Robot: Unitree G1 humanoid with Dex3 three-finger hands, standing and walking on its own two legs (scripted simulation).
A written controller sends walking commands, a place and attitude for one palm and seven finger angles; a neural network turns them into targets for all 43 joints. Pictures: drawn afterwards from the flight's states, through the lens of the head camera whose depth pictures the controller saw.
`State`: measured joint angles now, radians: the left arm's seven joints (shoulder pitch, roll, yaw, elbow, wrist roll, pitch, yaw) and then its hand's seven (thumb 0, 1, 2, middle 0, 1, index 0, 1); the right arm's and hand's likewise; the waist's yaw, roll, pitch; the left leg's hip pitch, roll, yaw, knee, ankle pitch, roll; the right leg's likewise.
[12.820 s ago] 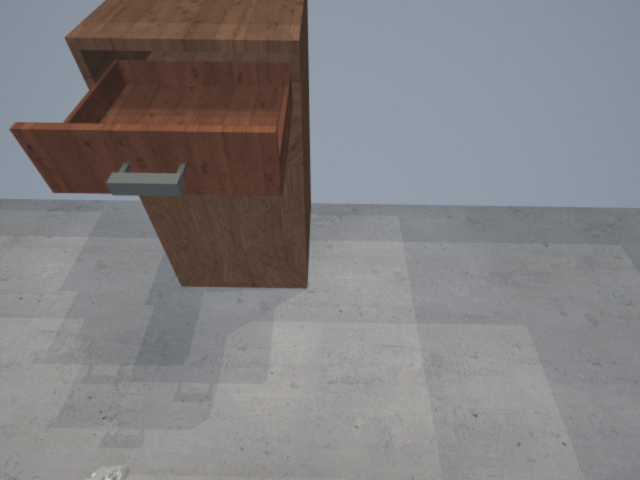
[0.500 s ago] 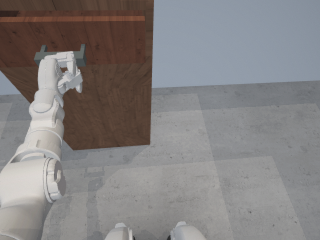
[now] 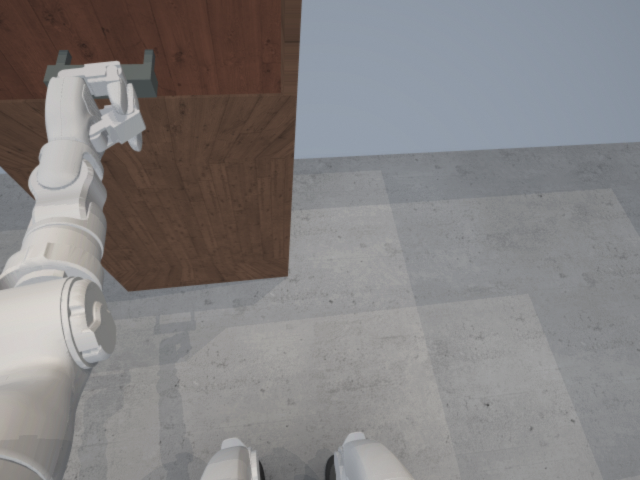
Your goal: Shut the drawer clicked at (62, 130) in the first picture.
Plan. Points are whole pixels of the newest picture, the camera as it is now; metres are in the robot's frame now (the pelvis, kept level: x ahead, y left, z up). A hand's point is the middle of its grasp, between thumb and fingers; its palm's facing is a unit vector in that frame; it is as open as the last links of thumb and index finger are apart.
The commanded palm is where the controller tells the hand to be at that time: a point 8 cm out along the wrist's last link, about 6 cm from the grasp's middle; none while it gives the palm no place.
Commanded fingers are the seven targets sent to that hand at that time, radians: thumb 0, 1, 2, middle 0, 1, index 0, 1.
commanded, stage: push the drawer shut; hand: left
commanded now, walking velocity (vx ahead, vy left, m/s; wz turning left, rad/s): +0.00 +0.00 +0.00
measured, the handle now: (105, 69) +0.61 +0.21 +0.10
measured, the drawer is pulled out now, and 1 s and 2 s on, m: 0.00 0.00 0.00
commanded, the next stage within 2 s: pull the fist back off the drawer in 0.12 s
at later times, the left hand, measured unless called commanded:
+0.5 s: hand (126, 113) +0.54 +0.17 +0.10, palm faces +0.01 -1.00 -0.02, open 3.0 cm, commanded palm +0.52 +0.20 +0.10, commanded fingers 0.00 0.90 0.90 -1.40 -1.60 -1.40 -1.60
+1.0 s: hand (136, 131) +0.51 +0.16 +0.09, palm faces +0.04 -1.00 -0.02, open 3.2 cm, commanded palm +0.48 +0.20 +0.10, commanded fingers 0.00 0.90 0.90 -1.40 -1.60 -1.40 -1.60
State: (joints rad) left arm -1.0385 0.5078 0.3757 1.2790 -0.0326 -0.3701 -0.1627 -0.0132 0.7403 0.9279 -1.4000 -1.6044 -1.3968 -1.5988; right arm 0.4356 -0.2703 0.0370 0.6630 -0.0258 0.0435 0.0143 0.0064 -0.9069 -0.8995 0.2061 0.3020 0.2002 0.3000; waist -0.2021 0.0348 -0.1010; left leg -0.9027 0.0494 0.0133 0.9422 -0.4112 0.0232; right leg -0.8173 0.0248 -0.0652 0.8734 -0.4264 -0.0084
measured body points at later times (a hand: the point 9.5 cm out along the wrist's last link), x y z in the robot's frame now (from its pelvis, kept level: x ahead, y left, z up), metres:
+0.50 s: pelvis -0.03 +0.01 -0.01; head +0.12 +0.04 +0.41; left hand +0.53 +0.23 +0.10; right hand -0.08 -0.25 -0.10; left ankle +0.01 +0.10 -0.68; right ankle -0.01 -0.12 -0.68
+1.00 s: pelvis +0.01 +0.01 +0.01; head +0.12 +0.02 +0.44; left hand +0.51 +0.22 +0.10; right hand +0.02 -0.25 -0.11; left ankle +0.01 +0.10 -0.68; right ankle -0.01 -0.12 -0.68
